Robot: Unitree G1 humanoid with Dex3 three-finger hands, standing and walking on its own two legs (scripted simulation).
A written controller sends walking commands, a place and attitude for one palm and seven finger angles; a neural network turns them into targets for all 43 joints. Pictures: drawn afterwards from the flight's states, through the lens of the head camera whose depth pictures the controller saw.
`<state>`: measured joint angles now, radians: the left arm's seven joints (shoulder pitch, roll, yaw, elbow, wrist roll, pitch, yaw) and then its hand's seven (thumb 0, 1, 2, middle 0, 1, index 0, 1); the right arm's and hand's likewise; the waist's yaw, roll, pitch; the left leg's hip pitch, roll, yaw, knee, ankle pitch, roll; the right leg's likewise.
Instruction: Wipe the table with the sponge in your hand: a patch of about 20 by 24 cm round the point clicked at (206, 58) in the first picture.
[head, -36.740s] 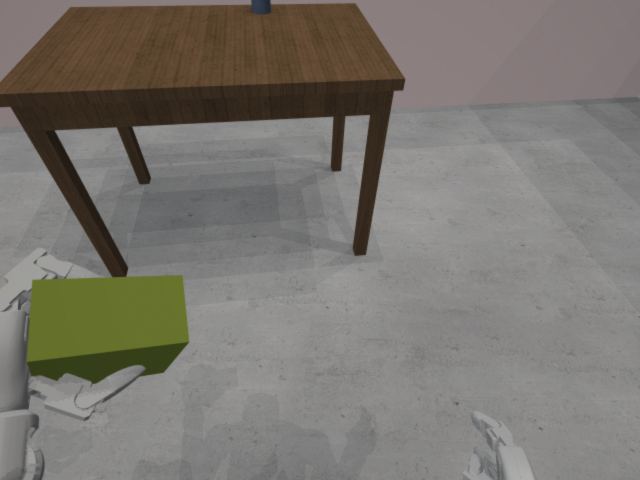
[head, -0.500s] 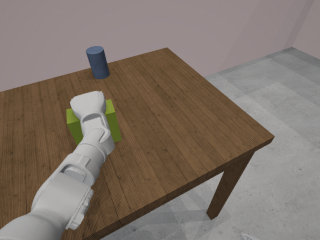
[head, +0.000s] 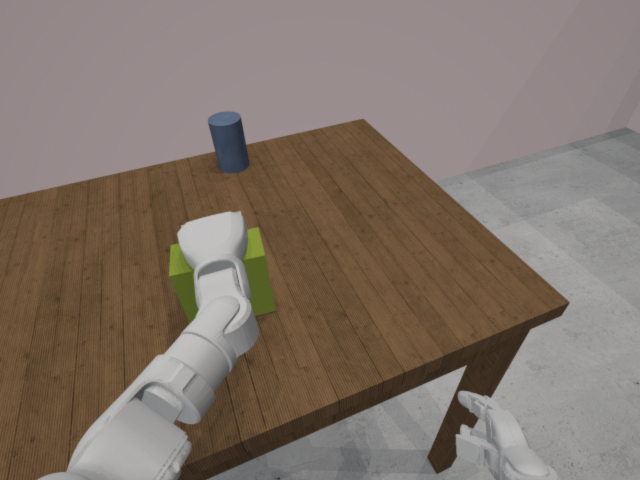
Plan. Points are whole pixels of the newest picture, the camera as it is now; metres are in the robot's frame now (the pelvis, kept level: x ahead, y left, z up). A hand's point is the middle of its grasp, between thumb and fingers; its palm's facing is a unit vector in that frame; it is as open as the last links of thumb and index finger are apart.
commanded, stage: wipe back along the third lane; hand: left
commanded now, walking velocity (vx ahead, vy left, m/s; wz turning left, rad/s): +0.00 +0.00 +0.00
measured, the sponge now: (228, 287) +0.37 +0.19 +0.04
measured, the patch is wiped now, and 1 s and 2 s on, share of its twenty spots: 0.85 0.95 0.95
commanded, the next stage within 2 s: slide back across to the middle lane in 0.74 s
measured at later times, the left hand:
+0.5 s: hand (239, 294) +0.33 +0.15 +0.09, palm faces +0.05 -0.05 -1.00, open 10.5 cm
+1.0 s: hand (241, 315) +0.29 +0.13 +0.09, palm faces +0.10 -0.14 -0.98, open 10.5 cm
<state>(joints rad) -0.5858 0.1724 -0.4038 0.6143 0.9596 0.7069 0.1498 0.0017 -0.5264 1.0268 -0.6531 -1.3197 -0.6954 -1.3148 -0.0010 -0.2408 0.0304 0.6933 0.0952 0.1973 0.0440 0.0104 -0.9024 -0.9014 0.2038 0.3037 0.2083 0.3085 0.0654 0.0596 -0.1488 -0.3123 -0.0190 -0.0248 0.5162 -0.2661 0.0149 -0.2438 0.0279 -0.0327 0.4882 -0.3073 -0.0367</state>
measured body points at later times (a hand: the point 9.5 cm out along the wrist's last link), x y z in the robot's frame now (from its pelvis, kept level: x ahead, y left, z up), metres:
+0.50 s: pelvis -0.02 -0.02 +0.00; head -0.06 -0.06 +0.44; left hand +0.32 +0.15 +0.14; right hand +0.22 -0.23 -0.08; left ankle +0.00 +0.11 -0.74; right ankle -0.04 -0.10 -0.74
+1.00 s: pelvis -0.02 -0.03 +0.00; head -0.08 -0.07 +0.44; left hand +0.28 +0.14 +0.15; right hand +0.23 -0.23 -0.06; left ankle +0.00 +0.11 -0.74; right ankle -0.04 -0.10 -0.74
